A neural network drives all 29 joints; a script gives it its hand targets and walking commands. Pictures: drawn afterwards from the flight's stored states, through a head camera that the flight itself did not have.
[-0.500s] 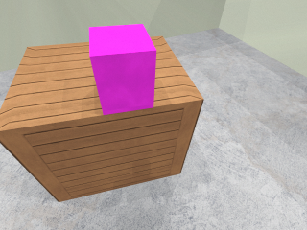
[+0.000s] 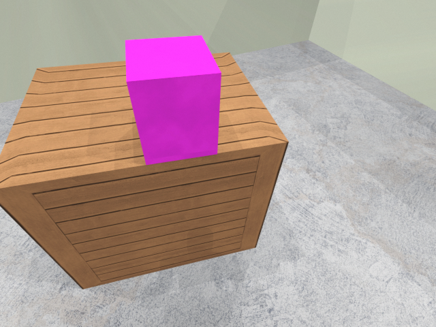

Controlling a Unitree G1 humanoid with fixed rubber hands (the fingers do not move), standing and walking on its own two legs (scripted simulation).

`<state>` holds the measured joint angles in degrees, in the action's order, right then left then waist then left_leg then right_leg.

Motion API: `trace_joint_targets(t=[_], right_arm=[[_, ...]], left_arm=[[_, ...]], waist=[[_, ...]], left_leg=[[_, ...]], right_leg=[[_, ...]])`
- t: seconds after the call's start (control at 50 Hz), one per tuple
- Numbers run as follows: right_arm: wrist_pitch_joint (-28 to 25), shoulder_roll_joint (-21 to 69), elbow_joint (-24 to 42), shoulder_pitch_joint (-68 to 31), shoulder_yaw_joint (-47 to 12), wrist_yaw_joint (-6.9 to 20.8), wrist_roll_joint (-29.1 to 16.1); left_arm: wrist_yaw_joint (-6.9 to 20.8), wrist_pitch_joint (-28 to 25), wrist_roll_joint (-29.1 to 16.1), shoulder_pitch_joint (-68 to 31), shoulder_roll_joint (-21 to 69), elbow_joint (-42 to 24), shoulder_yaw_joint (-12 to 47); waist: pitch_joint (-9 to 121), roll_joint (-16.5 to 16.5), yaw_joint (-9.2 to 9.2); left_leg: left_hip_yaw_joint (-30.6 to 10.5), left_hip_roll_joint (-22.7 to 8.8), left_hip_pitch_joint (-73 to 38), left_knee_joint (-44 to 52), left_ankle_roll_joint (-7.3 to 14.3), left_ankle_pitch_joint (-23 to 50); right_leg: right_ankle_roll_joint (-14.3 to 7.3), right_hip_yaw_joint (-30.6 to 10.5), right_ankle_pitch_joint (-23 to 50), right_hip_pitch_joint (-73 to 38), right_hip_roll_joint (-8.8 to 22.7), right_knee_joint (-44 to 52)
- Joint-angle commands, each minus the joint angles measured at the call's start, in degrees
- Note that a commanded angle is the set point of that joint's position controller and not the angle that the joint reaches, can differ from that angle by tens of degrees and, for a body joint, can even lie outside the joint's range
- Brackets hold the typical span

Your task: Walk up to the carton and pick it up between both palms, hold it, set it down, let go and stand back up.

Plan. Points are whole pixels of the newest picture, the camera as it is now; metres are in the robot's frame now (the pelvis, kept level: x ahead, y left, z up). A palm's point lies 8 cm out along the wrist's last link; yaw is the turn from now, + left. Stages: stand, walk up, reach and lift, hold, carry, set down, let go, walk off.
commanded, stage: stand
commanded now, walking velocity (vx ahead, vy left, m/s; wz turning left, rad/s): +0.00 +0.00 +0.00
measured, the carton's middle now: (173, 100) +0.67 +0.10 +0.07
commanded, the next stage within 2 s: walk up in 0.22 s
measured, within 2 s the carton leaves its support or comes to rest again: neither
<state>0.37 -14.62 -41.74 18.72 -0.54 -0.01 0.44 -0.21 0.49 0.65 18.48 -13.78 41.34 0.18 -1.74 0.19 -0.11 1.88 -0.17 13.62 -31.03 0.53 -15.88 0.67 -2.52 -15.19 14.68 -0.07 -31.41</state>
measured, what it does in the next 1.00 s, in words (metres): walks ahead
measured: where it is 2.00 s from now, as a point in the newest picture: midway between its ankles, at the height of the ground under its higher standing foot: outside the picture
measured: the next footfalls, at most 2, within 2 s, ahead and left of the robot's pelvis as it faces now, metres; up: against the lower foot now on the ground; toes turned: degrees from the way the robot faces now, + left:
left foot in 1.08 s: +0.28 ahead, +0.12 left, +0.00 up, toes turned +13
right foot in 1.42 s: +0.33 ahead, -0.13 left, +0.00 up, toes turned +13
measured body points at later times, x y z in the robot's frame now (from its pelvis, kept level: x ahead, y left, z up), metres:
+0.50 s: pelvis +0.01 +0.00 +0.00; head +0.00 +0.00 +0.45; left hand +0.08 +0.25 -0.12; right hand +0.06 -0.26 -0.12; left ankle +0.01 +0.11 -0.73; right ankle +0.01 -0.13 -0.72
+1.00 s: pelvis +0.13 -0.03 +0.00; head +0.14 -0.02 +0.45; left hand +0.05 +0.23 -0.13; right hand +0.27 -0.26 -0.12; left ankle +0.24 +0.12 -0.70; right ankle +0.07 -0.14 -0.73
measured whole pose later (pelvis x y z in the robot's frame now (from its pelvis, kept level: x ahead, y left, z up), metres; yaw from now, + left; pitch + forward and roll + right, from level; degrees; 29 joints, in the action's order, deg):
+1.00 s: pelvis +0.13 -0.03 +0.00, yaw +11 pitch -3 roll -1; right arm 0.3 -13.8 -37.9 19.8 2.8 1.9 2.5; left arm 0.1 -1.8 2.5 29.9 -14.9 43.9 -1.0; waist -5.3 -0.4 3.2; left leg 0.2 -2.1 29.6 -42.9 -0.1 -11.1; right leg -0.8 8.2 -22.1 2.0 1.6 -27.7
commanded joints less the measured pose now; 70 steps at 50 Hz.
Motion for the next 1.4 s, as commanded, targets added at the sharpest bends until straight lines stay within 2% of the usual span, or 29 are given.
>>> trace_joint_targets(t=[0.0, 0.38, 0.4, 0.42, 0.46, 0.48, 0.54, 0.6, 0.62, 0.64, 0.66, 0.68, 0.72, 0.76, 0.8, 0.94, 0.98, 1.02, 1.04, 1.06, 1.08, 1.1, 1.12, 1.18, 1.22, 1.26, 1.3, 1.34, 1.38], right_arm=[[-1.53, -7.30, 4.60, 0.53, 2.49, -0.46, -0.04], [-1.50, -7.60, 3.05, 1.27, 2.27, -0.61, -0.10], [-1.94, -7.92, 2.80, 8.66, 4.40, 0.06, 1.56], [-1.91, -9.39, 2.41, 9.97, 5.05, 0.28, 1.85], [-2.00, -11.98, 1.93, 9.38, 6.33, -0.06, 2.33], [-2.22, -12.62, 1.93, 8.89, 6.65, -0.42, 2.48], [-2.33, -11.49, 1.59, 9.06, 6.58, -0.54, 2.71], [-1.97, -10.15, 2.68, 1.28, 6.09, 0.00, 1.88], [-1.93, -7.62, 3.61, 0.77, 5.23, 0.26, 1.87], [-2.04, -2.66, 4.90, 3.03, 3.83, 0.56, 1.68], [-1.75, -1.67, 6.00, 5.21, 3.33, 0.18, 2.21], [-0.95, -5.59, 5.98, 6.75, 4.38, -0.21, 2.87], [-0.58, -6.75, 5.68, 6.70, 5.03, 0.46, 2.53], [-1.02, -5.91, 4.59, 9.25, 5.11, 1.18, 2.45], [-1.17, -4.86, 5.26, 8.40, 4.89, 1.88, 2.22], [-1.86, -2.45, 10.06, -0.40, 4.61, 1.61, 2.08], [-2.07, -2.87, 10.06, 1.41, 5.08, 0.81, 2.35], [-2.79, -5.18, 8.32, 9.08, 6.15, -0.20, 2.50], [-3.19, -7.57, 7.60, 13.41, 6.69, -0.71, 2.82], [-3.22, -12.46, 8.34, 17.83, 7.83, -1.34, 3.77], [-2.45, -14.54, 8.28, 18.05, 8.29, -1.99, 1.92], [-1.73, -13.03, 8.70, 14.19, 8.04, -2.49, 0.65], [-1.36, -11.59, 9.53, 10.34, 7.26, -2.65, 0.69], [-1.82, -8.46, 9.69, 2.19, 5.53, -2.31, 1.23], [-2.29, -7.43, 9.36, -0.19, 4.61, -1.92, 1.09], [-2.24, -7.33, 9.13, -0.56, 4.10, -1.73, 0.79], [-1.38, -8.78, 8.89, -0.37, 4.43, -1.48, 0.74], [-0.12, -10.48, 8.95, -1.21, 4.79, -1.18, 0.50], [0.95, -11.55, 9.45, -3.34, 4.63, -0.83, -0.21]], left_arm=[[-0.43, -1.60, -0.02, 0.26, -7.64, -4.79, -2.41], [-0.59, -1.55, -0.10, 1.00, -7.76, -3.22, -2.22], [0.36, -2.00, 2.29, 3.76, -8.48, -4.31, -4.01], [0.76, -1.99, 2.90, 2.29, -8.37, -4.89, -4.39], [1.58, -2.36, 2.27, 0.99, -5.17, -6.46, -3.76], [1.78, -2.82, 2.29, 0.31, -4.73, -7.20, -3.76], [2.18, -3.34, 2.41, -0.21, -5.41, -8.97, -4.60], [2.08, -4.12, 2.09, 9.69, -5.22, -6.65, -5.69], [1.37, -4.43, 2.38, 14.42, -7.29, -5.05, -6.67], [0.56, -4.68, 3.39, 19.19, -12.07, -4.18, -7.83], [-0.59, -4.45, 4.08, 18.97, -15.77, -5.00, -7.87], [-1.28, -3.91, 3.87, 16.63, -15.62, -4.58, -7.87], [-1.35, -4.09, 3.00, 11.16, -11.98, -5.09, -6.03], [-1.12, -4.21, 2.68, 8.11, -10.15, -4.86, -4.87], [-0.85, -4.25, 2.41, 8.40, -9.37, -3.19, -4.34], [-0.07, -3.50, 1.57, 11.90, -11.61, -1.70, -4.28], [-0.19, -2.83, 1.54, 11.57, -12.21, -2.37, -4.13], [-0.16, -2.24, 1.45, 11.21, -11.35, -3.03, -3.08], [-0.05, -2.12, 1.51, 14.05, -8.97, -3.29, -2.03], [0.15, -1.80, 1.77, 17.81, -6.01, -4.84, -0.96], [-0.14, -0.24, 1.64, 17.88, -8.77, -5.54, -2.43], [-0.33, 1.06, 1.99, 13.64, -11.30, -5.63, -3.50], [-0.14, 1.32, 1.72, 10.72, -10.80, -6.69, -3.61], [0.41, 0.76, 1.02, 12.03, -7.42, -5.63, -3.20], [0.61, 0.42, 0.65, 13.81, -5.89, -4.53, -2.68], [0.46, 0.23, 0.30, 11.35, -5.14, -5.26, -2.22], [0.00, 0.11, 0.21, 8.09, -5.33, -6.20, -2.22], [-0.55, 0.26, 0.53, 6.59, -6.16, -6.95, -2.77], [-0.76, -0.11, 0.80, 6.42, -7.93, -8.12, -3.52]], waist=[[0.65, 0.25, -0.03], [0.56, 0.30, -0.03], [5.34, 0.87, -0.92], [-0.35, -0.02, -1.52], [-8.22, -6.58, -2.03], [-9.71, -7.30, -2.43], [-6.68, -6.92, -2.76], [-2.24, -7.65, 3.43], [-0.62, -3.43, 5.86], [1.66, 8.51, 7.96], [-0.47, 11.65, 6.64], [-4.46, 5.00, 4.81], [-10.54, 1.23, 2.57], [-9.30, 3.94, 0.90], [-8.47, 6.77, 0.92], [-6.94, 8.48, 3.04], [-6.01, 6.49, 1.88], [-2.88, 0.60, -2.12], [1.70, -4.90, -3.95], [7.00, -15.50, -5.69], [8.18, -13.35, -5.68], [3.75, -7.40, -5.12], [-1.79, -4.76, -4.05], [-5.03, -5.60, -0.17], [-1.21, -7.44, 1.15], [0.86, -8.64, 0.50], [2.67, -9.56, -0.50], [3.92, -8.55, -0.27], [3.15, -5.86, 1.50]], left_leg=[[-6.13, -4.86, 0.21, 6.23, 1.61, 2.77], [-5.97, -5.03, -0.54, 6.83, 1.61, 3.61], [-10.00, -4.12, -1.35, 6.04, 4.21, -22.72], [-15.42, -6.49, 2.00, 8.91, 5.81, -30.45], [-26.79, -14.16, -2.27, 16.76, 10.69, -33.50], [-30.21, -17.06, -3.96, 18.05, 12.93, -29.37], [-26.64, -14.91, -1.10, 18.56, 12.06, -25.68], [-14.83, -7.64, 12.03, 9.00, 7.56, -20.89], [-10.97, -3.38, 19.58, 1.16, 4.66, -21.95], [-4.88, 2.70, 26.94, -17.37, 0.69, -19.37], [-4.83, 4.19, 31.33, -29.68, -0.63, -20.05], [-8.35, 0.39, 31.25, -33.90, -0.34, -18.30], [-9.35, -2.22, 31.06, -35.61, -0.84, -7.84], [-8.35, -2.78, 25.48, -31.14, -1.37, -2.53], [-5.76, -2.13, 22.25, -28.59, -2.03, 0.79], [0.55, -0.88, 11.68, -9.87, -0.21, 5.76], [1.14, -0.04, 6.21, -7.08, 1.14, 6.75], [1.34, 1.95, -5.45, -2.17, 2.64, 9.65], [-4.21, -1.61, -12.63, -1.36, 4.31, 9.68], [-26.64, -16.07, -19.29, 2.57, 11.24, 8.44], [-42.95, -23.48, -17.01, 11.01, 18.43, 0.64], [-41.99, -22.53, -9.63, 14.22, 18.29, -9.02], [-35.20, -20.24, -3.81, 14.53, 16.10, -8.55], [-17.33, -12.57, 6.96, 13.52, 12.29, 8.03], [-10.87, -9.59, 7.86, 9.81, 11.80, 22.81], [-9.32, -8.72, 5.45, 6.13, 12.13, 32.81], [-10.01, -8.82, 3.74, 2.75, 12.24, 34.39], [-11.52, -9.22, 6.29, 0.40, 11.44, 27.03], [-13.32, -8.74, 12.45, -1.82, 8.09, 14.77]], right_leg=[[-2.40, -5.20, 4.02, 1.01, 4.28, 5.84], [-2.34, -5.33, 4.85, 0.71, 4.26, 6.36], [-3.94, -3.00, -21.41, -1.49, 2.53, 2.73], [-4.10, -3.06, -26.71, 4.48, 1.97, 0.06], [-1.95, 4.96, -14.40, 16.99, -0.50, -8.44], [-1.61, 4.42, -9.90, 19.69, 1.43, -9.69], [-1.24, 2.78, -11.94, 15.06, 2.74, -9.69], [-2.00, 5.16, -0.25, -7.91, 0.21, 0.39], [-2.43, 3.99, -0.71, -18.14, -0.21, 3.54], [-5.54, -11.54, -14.51, -25.29, 9.44, 10.39], [-9.73, -31.58, -28.02, -21.05, 22.81, 19.39], [-13.33, -36.13, -32.54, -14.28, 26.88, 21.51], [-12.56, -23.93, -19.55, -8.66, 22.54, 20.16], [-9.05, -11.52, -8.55, -5.24, 17.64, 20.06], [-9.62, -4.92, -0.12, -3.70, 15.06, 19.47], [-10.86, 4.52, 13.44, -2.84, 13.43, 11.99], [-10.61, 3.46, 14.35, -1.38, 14.78, 8.08], [-8.36, 5.72, 13.01, 2.39, 12.50, -3.14], [-5.80, 8.59, 9.82, 4.68, 9.44, -14.53], [-1.95, 11.56, -8.11, 12.55, 2.71, -33.44], [-0.48, 6.51, -20.81, 15.82, 0.09, -41.95], [-0.74, 2.27, -18.29, 16.71, 2.70, -46.61], [-0.81, 1.44, -15.08, 17.67, 3.12, -47.32], [0.51, 0.10, -8.84, 10.88, 4.81, -37.78], [1.53, 1.66, -8.58, 5.42, 3.66, -30.89], [2.24, 3.26, -8.14, 3.83, 3.05, -21.24], [2.36, 5.19, -5.53, 2.16, 2.08, -14.69], [1.48, 6.22, 0.24, -2.03, 0.95, -9.74], [-0.43, 5.14, 8.05, -7.28, 0.45, -1.92]])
